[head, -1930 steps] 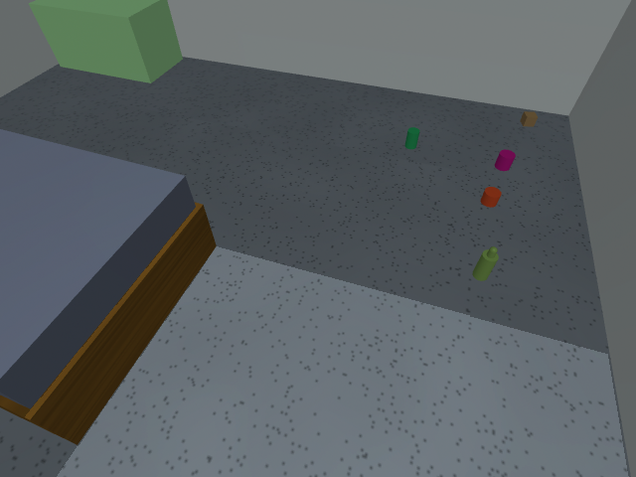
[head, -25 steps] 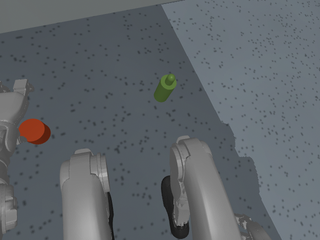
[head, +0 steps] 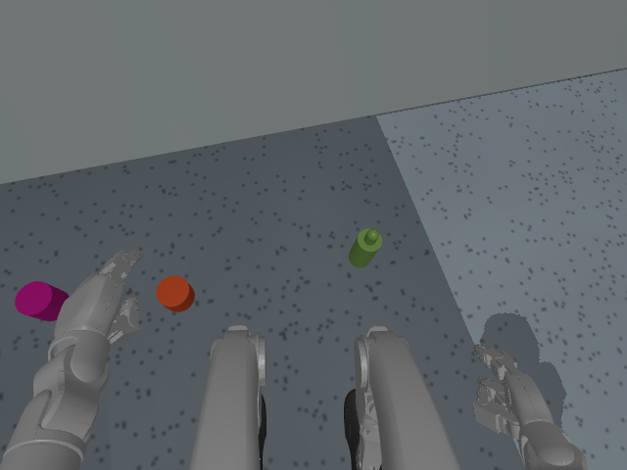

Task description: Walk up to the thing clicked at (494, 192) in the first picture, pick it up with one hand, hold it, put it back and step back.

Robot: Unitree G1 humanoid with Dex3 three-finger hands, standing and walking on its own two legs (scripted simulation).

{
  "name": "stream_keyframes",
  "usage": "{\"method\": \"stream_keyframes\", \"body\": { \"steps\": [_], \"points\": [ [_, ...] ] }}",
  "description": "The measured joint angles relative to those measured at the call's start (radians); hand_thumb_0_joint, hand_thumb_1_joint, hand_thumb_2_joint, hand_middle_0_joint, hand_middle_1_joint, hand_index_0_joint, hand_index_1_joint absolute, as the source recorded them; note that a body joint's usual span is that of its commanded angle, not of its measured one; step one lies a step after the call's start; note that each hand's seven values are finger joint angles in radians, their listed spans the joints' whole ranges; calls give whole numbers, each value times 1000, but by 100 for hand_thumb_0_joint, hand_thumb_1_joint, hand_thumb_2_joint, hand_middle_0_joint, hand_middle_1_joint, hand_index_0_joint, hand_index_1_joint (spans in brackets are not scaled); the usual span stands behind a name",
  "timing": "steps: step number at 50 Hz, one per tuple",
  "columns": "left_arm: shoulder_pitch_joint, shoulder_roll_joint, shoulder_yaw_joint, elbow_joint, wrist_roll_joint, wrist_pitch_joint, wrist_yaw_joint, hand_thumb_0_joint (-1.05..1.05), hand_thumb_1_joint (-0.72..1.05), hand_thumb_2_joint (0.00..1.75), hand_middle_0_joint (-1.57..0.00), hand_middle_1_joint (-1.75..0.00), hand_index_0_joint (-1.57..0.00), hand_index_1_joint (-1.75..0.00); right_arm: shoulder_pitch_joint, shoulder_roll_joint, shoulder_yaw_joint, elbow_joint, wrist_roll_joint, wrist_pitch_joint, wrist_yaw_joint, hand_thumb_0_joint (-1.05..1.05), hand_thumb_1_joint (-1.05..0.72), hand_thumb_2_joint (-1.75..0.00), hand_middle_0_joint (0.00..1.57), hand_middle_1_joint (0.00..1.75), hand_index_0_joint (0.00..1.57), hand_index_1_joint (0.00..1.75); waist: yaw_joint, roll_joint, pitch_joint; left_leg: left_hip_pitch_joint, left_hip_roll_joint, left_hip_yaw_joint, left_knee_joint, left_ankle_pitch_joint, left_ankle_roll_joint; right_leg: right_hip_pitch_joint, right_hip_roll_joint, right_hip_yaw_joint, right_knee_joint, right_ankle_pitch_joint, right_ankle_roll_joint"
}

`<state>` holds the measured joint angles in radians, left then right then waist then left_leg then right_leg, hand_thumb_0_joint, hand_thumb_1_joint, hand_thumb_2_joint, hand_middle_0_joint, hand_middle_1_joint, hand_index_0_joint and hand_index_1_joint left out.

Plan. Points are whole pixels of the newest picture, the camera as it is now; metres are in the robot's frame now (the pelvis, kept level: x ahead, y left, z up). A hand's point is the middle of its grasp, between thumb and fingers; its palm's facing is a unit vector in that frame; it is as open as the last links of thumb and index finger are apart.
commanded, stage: home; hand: left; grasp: from above
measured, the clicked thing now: (176, 294) +0.43 +0.31 -0.47
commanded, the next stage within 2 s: none
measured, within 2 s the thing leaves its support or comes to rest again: neither
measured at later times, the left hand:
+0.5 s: hand (85, 370) +0.23 +0.20 +0.11, palm faces +0.08 -0.96 -0.27, open 7.4 cm
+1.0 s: hand (67, 385) +0.22 +0.18 +0.16, palm faces +0.13 -0.97 -0.18, open 7.4 cm
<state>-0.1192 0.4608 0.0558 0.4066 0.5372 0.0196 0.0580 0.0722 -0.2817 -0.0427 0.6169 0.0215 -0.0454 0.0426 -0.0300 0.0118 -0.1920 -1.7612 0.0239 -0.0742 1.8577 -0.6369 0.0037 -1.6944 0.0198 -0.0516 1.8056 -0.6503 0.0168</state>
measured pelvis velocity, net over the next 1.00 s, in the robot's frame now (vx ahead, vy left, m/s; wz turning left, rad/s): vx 0.08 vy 0.00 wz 0.08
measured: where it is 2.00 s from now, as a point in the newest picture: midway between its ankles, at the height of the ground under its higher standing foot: (307, 461)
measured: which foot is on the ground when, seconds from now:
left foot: down 0.00-1.00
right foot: down 0.00-1.00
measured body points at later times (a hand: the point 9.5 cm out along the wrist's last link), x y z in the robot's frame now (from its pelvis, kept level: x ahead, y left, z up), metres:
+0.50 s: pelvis +0.05 +0.00 +0.18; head +0.11 +0.02 +0.62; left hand +0.22 +0.25 +0.13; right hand +0.22 -0.22 +0.10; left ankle +0.08 +0.12 -0.47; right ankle +0.08 -0.13 -0.47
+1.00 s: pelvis +0.08 +0.00 +0.21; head +0.09 +0.00 +0.66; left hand +0.21 +0.24 +0.18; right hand +0.26 -0.23 +0.16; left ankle +0.08 +0.12 -0.47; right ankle +0.08 -0.13 -0.47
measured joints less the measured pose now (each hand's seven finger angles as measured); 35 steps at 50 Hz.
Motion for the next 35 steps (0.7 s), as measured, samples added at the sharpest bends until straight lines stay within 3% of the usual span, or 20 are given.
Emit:
{"method": "stream_keyframes", "body": {
  "steps": [7,13,18,27,31,35],
  "points": [
    [169,-61,-15,-184,-190,123,-17,1,83,90,-22,-32,-21,-32,-27,27,23,-48,11,-33,-48,1,-90,-90,20,30,20,30,4,4,0,198,-2,7,-157,21,-1,197,-5,3,-156,22,-1],
    [301,-111,-29,-298,-351,226,-13,1,88,90,-21,-31,-21,-31,16,63,58,-75,14,-64,-83,1,-90,-90,21,30,20,30,-2,11,4,392,-2,9,-313,44,-3,391,-6,3,-315,47,-2],
    [397,-148,-32,-368,-453,293,4,1,89,90,-21,-31,-21,-30,89,84,82,-79,12,-88,-118,1,-90,-90,21,30,20,30,-10,17,8,566,0,9,-457,70,-5,567,-5,1,-465,77,-5],
    [558,-220,-24,-504,-579,414,17,1,90,90,-21,-31,-20,-30,225,78,99,-91,5,-121,-195,2,-90,-90,21,30,20,30,-31,35,13,871,4,12,-713,129,-6,876,-2,1,-735,145,-7],
    [614,-238,-22,-560,-606,438,9,1,90,90,-20,-31,-20,-30,259,69,94,-105,3,-142,-218,2,-90,-90,21,30,20,30,-33,42,7,959,5,15,-788,148,-6,965,-2,3,-813,166,-8],
    [642,-243,-24,-583,-611,449,-7,1,90,90,-20,-31,-20,-30,263,63,87,-113,-1,-158,-227,2,-90,-90,21,30,20,30,-29,44,3,1010,3,17,-828,157,-6,1015,-3,4,-851,174,-9]
  ]
}}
